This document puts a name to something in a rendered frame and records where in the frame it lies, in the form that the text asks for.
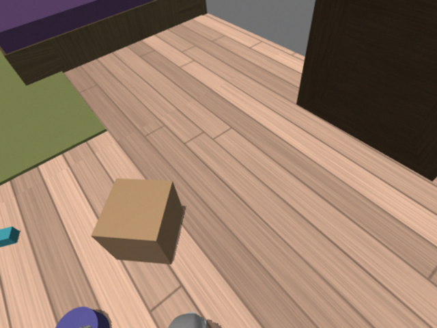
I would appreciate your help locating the bed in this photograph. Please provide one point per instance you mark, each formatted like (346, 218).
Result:
(40, 38)

